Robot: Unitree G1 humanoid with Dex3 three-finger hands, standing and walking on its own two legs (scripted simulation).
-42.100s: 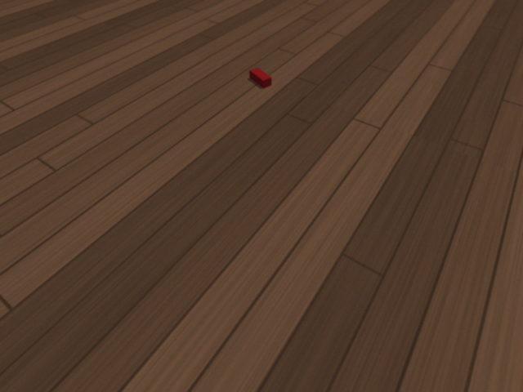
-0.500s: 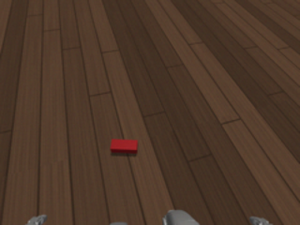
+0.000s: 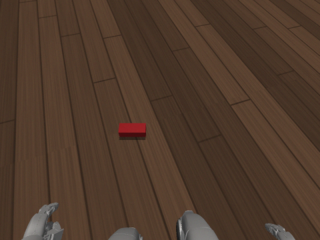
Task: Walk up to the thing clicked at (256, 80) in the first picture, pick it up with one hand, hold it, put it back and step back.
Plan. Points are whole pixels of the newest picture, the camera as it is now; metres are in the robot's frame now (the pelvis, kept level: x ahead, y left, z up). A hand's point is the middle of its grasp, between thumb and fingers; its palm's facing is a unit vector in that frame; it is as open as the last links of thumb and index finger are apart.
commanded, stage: step back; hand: left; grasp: from above
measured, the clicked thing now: (132, 130) +0.77 +0.19 -0.72
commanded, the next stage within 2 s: stand in 1.90 s
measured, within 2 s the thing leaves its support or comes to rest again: neither
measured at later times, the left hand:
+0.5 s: hand out of the picture -0.09 +0.23 -0.12, palm faces -0.08 -0.90 -0.42, open 7.4 cm
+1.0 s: hand out of the picture -0.23 +0.22 -0.14, palm faces +0.00 -0.93 -0.37, open 7.4 cm
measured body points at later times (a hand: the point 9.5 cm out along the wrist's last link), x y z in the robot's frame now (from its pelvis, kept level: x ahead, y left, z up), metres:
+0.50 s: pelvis -0.16 -0.04 +0.01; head -0.12 -0.07 +0.46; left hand -0.09 +0.27 -0.09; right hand -0.07 -0.36 -0.12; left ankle -0.11 +0.12 -0.65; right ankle -0.17 -0.15 -0.72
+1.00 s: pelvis -0.30 -0.05 +0.01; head -0.28 -0.05 +0.46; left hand -0.23 +0.27 -0.11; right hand -0.19 -0.36 -0.10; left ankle -0.27 +0.08 -0.72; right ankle -0.31 -0.17 -0.72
